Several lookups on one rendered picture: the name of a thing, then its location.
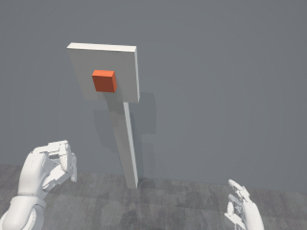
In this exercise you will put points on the robot left forearm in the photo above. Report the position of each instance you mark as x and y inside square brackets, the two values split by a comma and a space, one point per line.
[25, 213]

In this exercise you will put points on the panel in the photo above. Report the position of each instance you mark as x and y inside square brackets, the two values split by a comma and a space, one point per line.
[122, 59]

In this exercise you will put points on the right robot hand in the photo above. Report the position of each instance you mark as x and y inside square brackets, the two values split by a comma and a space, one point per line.
[248, 216]

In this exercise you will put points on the left robot hand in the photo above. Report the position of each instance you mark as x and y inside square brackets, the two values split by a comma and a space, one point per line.
[34, 179]

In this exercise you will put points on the button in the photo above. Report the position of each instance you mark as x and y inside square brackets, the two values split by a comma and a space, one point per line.
[104, 81]

